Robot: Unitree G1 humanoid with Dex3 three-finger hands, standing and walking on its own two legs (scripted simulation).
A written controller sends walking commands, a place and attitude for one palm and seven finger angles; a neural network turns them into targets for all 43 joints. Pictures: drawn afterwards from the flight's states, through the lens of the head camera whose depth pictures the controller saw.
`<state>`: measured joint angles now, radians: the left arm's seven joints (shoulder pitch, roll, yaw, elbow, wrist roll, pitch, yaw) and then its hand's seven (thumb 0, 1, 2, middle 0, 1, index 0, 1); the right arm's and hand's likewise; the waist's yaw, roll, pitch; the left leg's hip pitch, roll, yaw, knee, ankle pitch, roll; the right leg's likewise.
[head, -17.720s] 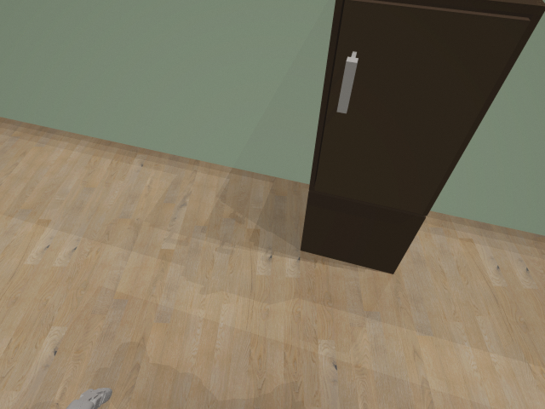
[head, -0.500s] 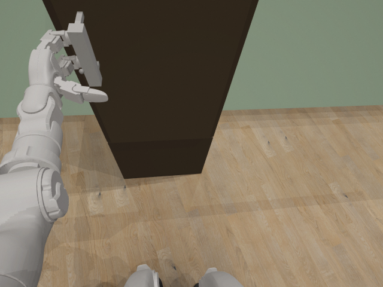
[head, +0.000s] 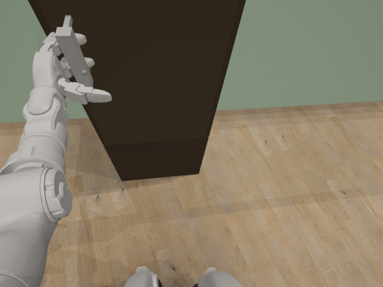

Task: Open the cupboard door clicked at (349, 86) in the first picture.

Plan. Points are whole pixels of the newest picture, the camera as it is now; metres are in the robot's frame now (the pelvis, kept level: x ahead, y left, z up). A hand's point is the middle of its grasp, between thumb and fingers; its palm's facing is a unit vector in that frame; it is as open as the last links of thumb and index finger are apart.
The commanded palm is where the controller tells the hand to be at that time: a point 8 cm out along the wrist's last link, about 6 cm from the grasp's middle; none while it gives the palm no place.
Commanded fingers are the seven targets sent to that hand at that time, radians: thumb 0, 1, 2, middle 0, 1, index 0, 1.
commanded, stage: slide the fingers in behind the handle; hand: left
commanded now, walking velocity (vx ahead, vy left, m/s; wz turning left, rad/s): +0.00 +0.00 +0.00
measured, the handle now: (78, 54) +0.58 +0.17 +0.12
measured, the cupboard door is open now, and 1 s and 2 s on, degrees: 0 0 35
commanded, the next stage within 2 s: close the thumb around the handle in 0.22 s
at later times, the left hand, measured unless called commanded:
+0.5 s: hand (85, 73) +0.53 +0.16 +0.11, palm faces +0.01 -1.00 +0.02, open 13.1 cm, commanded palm +0.51 +0.20 +0.11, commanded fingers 0.00 0.06 0.54 -0.34 -1.26 -0.34 -1.26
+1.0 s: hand (88, 72) +0.53 +0.15 +0.11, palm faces +0.01 -1.00 +0.00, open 5.8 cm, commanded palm +0.51 +0.20 +0.11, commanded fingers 0.00 0.90 0.90 -0.40 -1.35 -0.40 -1.35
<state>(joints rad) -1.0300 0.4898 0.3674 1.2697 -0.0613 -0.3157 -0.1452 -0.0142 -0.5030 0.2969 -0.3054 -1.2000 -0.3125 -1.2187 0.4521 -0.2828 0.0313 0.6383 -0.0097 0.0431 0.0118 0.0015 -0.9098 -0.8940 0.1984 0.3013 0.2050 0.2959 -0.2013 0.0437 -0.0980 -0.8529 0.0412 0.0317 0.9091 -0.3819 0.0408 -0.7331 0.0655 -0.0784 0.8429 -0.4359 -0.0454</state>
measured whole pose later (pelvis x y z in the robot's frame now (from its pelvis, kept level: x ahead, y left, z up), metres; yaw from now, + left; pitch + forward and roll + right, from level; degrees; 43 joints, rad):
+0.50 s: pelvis +0.00 +0.01 +0.00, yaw +0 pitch +19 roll -3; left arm -1.04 0.47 0.34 1.28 -0.07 -0.31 -0.14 -0.01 -0.37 0.36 -0.32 -1.22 -0.31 -1.22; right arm 0.44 -0.28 0.03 0.65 -0.01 0.04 0.01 0.00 -0.91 -0.89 0.20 0.30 0.21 0.30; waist -0.20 0.04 -0.10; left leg -0.86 0.03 0.03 0.91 -0.38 0.05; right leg -0.73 0.06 -0.08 0.84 -0.44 -0.04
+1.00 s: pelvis +0.00 +0.01 +0.00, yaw +0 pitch +18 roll -3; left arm -1.02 0.45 0.35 1.25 -0.05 -0.33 -0.12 0.00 0.69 0.82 -0.37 -1.34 -0.38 -1.34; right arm 0.45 -0.28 0.03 0.65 -0.01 0.05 0.02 0.00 -0.91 -0.89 0.20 0.30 0.21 0.30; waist -0.20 0.05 -0.11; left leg -0.85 0.03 0.04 0.91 -0.39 0.05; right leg -0.73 0.06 -0.07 0.85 -0.44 -0.03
